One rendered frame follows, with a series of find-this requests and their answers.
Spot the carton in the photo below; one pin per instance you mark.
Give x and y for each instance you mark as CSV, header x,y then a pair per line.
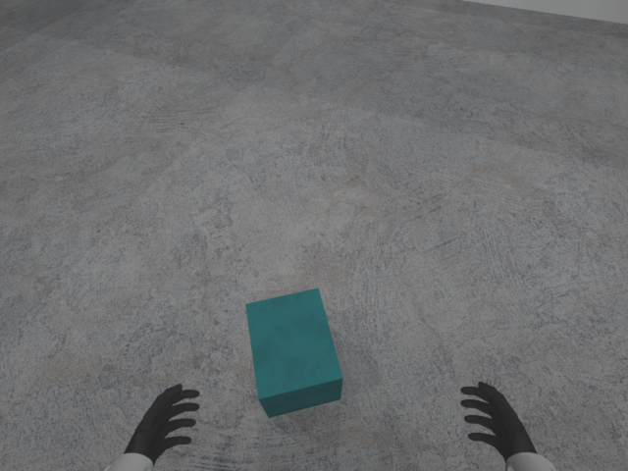
x,y
294,357

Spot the left robot hand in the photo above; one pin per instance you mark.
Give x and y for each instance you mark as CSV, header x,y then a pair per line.
x,y
148,438

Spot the right robot hand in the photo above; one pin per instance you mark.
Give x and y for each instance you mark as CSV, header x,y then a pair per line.
x,y
510,435

